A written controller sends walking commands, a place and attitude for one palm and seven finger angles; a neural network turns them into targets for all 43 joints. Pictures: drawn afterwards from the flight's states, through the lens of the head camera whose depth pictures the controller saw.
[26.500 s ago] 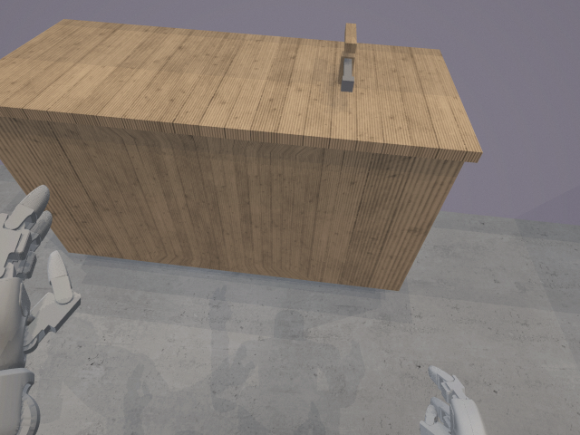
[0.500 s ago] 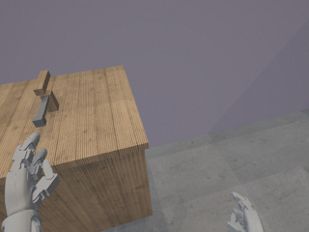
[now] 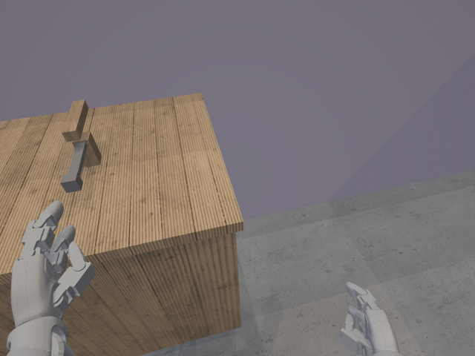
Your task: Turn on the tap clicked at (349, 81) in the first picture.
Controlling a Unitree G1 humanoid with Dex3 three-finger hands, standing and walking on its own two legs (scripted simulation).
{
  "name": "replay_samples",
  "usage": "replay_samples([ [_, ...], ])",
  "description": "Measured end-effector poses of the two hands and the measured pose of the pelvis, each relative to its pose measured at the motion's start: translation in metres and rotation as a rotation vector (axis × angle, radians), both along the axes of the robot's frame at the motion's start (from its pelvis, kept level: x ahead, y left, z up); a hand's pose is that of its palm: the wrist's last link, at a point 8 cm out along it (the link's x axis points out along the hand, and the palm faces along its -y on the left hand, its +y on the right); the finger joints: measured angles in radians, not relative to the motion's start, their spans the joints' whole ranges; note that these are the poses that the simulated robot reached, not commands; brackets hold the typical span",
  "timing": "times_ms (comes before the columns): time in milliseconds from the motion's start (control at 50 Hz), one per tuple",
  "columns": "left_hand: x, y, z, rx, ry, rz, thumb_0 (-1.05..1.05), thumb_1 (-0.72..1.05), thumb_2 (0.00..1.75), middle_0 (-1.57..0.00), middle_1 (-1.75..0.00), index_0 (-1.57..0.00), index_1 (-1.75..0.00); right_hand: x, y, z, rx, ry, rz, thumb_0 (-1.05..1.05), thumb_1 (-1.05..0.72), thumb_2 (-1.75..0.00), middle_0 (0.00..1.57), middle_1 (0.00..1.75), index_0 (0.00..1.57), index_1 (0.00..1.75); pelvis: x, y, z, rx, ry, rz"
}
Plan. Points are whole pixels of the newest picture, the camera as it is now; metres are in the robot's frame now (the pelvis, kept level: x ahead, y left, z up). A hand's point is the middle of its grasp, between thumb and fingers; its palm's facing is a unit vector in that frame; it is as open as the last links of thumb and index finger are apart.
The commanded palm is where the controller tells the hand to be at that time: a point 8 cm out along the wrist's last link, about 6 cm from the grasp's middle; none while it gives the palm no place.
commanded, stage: turn the palm inward beside the body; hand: left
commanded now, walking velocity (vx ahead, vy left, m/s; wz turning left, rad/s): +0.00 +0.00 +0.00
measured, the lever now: (72, 182) +0.38 +0.39 +0.09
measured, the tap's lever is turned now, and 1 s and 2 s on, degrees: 0 0 0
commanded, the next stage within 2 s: reach beside the lever's end, fingers flat in 0.10 s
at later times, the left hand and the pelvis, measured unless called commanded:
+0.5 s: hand (73, 260) +0.20 +0.26 +0.13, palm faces +0.58 -0.81 -0.11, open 7.4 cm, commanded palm +0.16 +0.30 +0.13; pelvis -0.01 -0.01 +0.00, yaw +1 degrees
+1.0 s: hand (55, 239) +0.24 +0.32 +0.11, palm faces +0.61 -0.79 -0.12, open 7.5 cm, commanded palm +0.20 +0.36 +0.12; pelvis +0.01 -0.02 +0.00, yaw +0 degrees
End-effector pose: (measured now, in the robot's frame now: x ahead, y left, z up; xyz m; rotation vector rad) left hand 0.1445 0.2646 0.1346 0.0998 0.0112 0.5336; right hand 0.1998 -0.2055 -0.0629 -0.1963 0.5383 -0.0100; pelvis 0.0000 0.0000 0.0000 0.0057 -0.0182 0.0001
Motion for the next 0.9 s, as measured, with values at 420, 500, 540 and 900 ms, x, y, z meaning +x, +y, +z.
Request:
replay_samples([
  [420, -0.002, 0.015, -0.002, 0.021, 0.009, 0.063, 0.01, 0.9, 0.9, -0.2, -0.3, -0.2, -0.3, -0.018, -0.015, -0.007, -0.012, 0.06, -0.035, 0.02, -0.91, -0.9, 0.2, 0.3, 0.2, 0.3, -0.008, -0.01, 0.001, -0.002, -0.016, 0.006],
  [500, 0.006, 0.024, 0.0, 0.027, -0.022, 0.084, 0.01, 0.9, 0.9, -0.2, -0.3, -0.2, -0.3, -0.025, -0.023, -0.012, -0.023, 0.079, -0.047, 0.02, -0.91, -0.9, 0.2, 0.3, 0.2, 0.3, -0.012, -0.014, 0.001, -0.007, -0.017, 0.012],
  [540, 0.014, 0.026, 0.001, 0.029, -0.034, 0.079, 0.01, 0.9, 0.9, -0.2, -0.3, -0.2, -0.3, -0.029, -0.027, -0.015, -0.026, 0.089, -0.056, 0.02, -0.91, -0.9, 0.2, 0.3, 0.2, 0.3, -0.013, -0.016, 0.001, -0.009, -0.015, 0.013],
  [900, 0.04, 0.073, -0.014, 0.024, 0.023, 0.138, 0.01, 0.9, 0.9, -0.19, -0.28, -0.2, -0.28, -0.037, -0.062, -0.023, -0.066, 0.164, -0.147, 0.02, -0.91, -0.9, 0.2, 0.3, 0.2, 0.3, 0.008, -0.019, 0.001, 0.007, 0.041, -0.003],
])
